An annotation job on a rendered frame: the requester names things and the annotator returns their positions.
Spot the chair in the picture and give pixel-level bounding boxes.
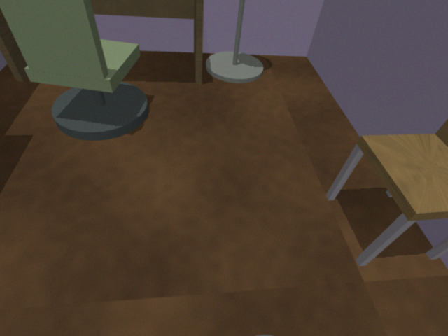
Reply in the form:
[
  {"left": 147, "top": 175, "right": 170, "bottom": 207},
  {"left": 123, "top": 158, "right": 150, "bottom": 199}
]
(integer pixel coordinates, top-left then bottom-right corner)
[{"left": 326, "top": 119, "right": 448, "bottom": 266}]

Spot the desk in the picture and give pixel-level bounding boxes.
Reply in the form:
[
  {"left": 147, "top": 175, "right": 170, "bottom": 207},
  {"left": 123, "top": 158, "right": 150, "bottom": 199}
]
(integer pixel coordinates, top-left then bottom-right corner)
[{"left": 0, "top": 0, "right": 204, "bottom": 85}]

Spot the office chair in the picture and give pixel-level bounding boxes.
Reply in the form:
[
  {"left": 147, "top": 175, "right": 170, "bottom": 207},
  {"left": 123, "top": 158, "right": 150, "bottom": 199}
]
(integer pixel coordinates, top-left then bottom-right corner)
[{"left": 0, "top": 0, "right": 148, "bottom": 141}]

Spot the coat stand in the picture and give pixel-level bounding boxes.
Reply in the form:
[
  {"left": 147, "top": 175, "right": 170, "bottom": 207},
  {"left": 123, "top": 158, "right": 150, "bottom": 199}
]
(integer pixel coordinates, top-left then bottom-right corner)
[{"left": 206, "top": 0, "right": 264, "bottom": 83}]

